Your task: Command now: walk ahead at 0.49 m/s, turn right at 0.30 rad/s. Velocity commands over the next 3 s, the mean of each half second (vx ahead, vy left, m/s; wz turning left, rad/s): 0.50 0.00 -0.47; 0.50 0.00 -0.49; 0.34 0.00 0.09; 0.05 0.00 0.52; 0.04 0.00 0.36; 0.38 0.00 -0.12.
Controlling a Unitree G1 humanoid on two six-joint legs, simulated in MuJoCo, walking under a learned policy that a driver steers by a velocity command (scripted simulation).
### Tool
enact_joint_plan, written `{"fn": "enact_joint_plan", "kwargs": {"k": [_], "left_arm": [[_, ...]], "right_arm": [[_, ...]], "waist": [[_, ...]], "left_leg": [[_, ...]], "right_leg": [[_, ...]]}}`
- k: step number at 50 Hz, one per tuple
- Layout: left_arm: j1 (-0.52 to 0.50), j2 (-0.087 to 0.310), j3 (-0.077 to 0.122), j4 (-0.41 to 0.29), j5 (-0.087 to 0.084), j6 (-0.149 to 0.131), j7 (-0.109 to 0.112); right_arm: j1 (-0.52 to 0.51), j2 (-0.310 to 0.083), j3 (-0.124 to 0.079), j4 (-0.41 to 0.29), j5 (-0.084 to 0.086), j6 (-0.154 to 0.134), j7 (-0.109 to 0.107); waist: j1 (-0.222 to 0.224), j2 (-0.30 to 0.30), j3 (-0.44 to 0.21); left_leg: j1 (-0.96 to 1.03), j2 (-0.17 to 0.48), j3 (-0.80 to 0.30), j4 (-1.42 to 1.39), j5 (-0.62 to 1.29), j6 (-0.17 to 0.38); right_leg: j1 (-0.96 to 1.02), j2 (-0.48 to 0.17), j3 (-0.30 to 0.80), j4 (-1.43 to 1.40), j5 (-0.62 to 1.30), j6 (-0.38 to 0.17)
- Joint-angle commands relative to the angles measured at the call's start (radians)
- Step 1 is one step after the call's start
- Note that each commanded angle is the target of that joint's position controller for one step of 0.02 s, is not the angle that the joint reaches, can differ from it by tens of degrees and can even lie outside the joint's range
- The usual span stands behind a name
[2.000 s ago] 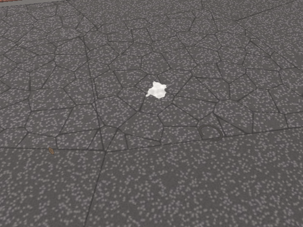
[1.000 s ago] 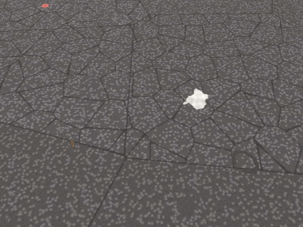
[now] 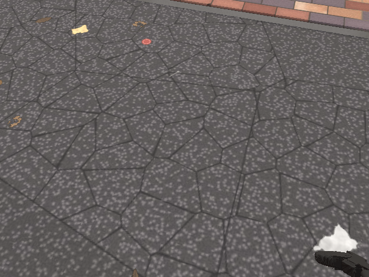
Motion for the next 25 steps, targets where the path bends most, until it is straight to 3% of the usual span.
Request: {"fn": "enact_joint_plan", "kwargs": {"k": [1, 2, 3, 4, 5, 7, 8, 10, 12, 15, 18, 23, 25], "left_arm": [[-0.030, 0.183, 0.039, -0.050, 0.002, 0.005, 0.009], [-0.040, 0.131, 0.020, -0.071, 0.017, 0.002, 0.007], [0.056, 0.019, -0.010, -0.102, 0.027, -0.014, 0.004], [0.085, 0.051, -0.008, -0.102, -0.005, -0.032, 0.000], [0.007, 0.149, 0.020, -0.109, -0.029, -0.031, 0.001], [-0.089, 0.137, 0.026, -0.130, -0.012, -0.019, 0.005], [-0.085, 0.125, 0.032, -0.131, -0.005, -0.004, 0.005], [-0.068, 0.080, 0.028, -0.139, -0.008, 0.022, 0.001], [-0.092, 0.064, 0.028, -0.163, -0.003, 0.037, 0.002], [-0.156, 0.054, 0.025, -0.198, 0.006, 0.038, -0.009], [-0.261, 0.038, 0.014, -0.234, 0.008, 0.029, -0.032], [-0.372, 0.058, 0.017, -0.304, 0.007, 0.032, -0.056], [-0.336, 0.086, 0.033, -0.315, 0.008, 0.036, -0.059]], "right_arm": [[0.128, -0.160, -0.060, -0.032, -0.001, -0.027, -0.003], [0.297, -0.216, -0.081, -0.002, -0.017, -0.028, -0.013], [0.411, -0.317, -0.104, 0.009, -0.040, -0.016, -0.022], [0.429, -0.268, -0.091, 0.017, -0.035, -0.009, -0.018], [0.365, -0.190, -0.068, 0.011, -0.026, -0.007, -0.020], [0.244, -0.120, -0.045, 0.010, -0.022, -0.008, -0.018], [0.200, -0.096, -0.038, 0.013, -0.025, -0.014, -0.016], [0.163, -0.099, -0.044, 0.025, -0.028, -0.025, -0.017], [0.161, -0.118, -0.053, 0.041, -0.031, -0.033, -0.022], [0.179, -0.144, -0.063, 0.062, -0.032, -0.029, -0.034], [0.201, -0.174, -0.072, 0.075, -0.026, -0.019, -0.042], [0.255, -0.216, -0.090, 0.106, 0.003, 0.012, -0.044], [0.243, -0.245, -0.098, 0.104, 0.011, 0.027, -0.047]], "waist": [[-0.153, -0.116, -0.063], [-0.229, -0.081, -0.206], [-0.210, 0.155, -0.375], [-0.207, 0.287, -0.458], [-0.212, 0.165, -0.286], [-0.166, 0.064, -0.110], [-0.135, 0.081, -0.061], [-0.099, 0.088, -0.030], [-0.087, 0.056, -0.008], [-0.097, 0.030, 0.012], [-0.135, 0.015, 0.039], [-0.163, 0.016, 0.073], [-0.125, 0.044, 0.028]], "left_leg": [[0.278, -0.044, 0.029, -0.062, -0.061, 0.049], [0.561, 0.055, -0.048, -0.003, -0.042, 0.101], [0.941, 0.319, -0.413, -0.009, -0.100, 0.218], [0.974, 0.399, -0.712, -0.165, -0.260, 0.293], [0.856, 0.355, -0.566, -0.181, -0.320, 0.244], [0.588, 0.269, -0.312, -0.238, -0.222, 0.191], [0.495, 0.232, -0.223, -0.280, -0.176, 0.176], [0.403, 0.217, -0.122, -0.339, -0.099, 0.180], [0.389, 0.221, -0.043, -0.365, -0.017, 0.190], [0.421, 0.210, 0.063, -0.378, 0.026, 0.186], [0.443, 0.200, 0.151, -0.381, 0.026, 0.165], [0.601, 0.248, 0.206, -0.313, 0.108, 0.136], [0.638, 0.249, 0.235, -0.189, 0.411, 0.114]], "right_leg": [[-0.069, -0.223, 0.147, 0.165, 0.565, -0.126], [-0.208, -0.164, 0.108, 0.408, 0.482, -0.090], [-0.557, -0.020, 0.020, 0.787, 0.077, -0.018], [-0.716, 0.003, 0.110, 0.968, -0.244, -0.009], [-0.797, -0.059, 0.126, 1.046, -0.183, -0.012], [-0.762, -0.134, 0.089, 0.988, -0.028, -0.010], [-0.718, -0.160, 0.096, 0.938, 0.021, -0.007], [-0.659, -0.176, 0.086, 0.908, 0.068, 0.004], [-0.688, -0.180, 0.090, 0.865, 0.121, 0.015], [-0.723, -0.178, 0.084, 0.707, 0.260, 0.025], [-0.689, -0.160, 0.025, 0.526, 0.378, 0.012], [-0.701, -0.132, -0.038, 0.389, 0.275, -0.040], [-0.602, -0.074, -0.095, 0.375, 0.169, -0.079]]}}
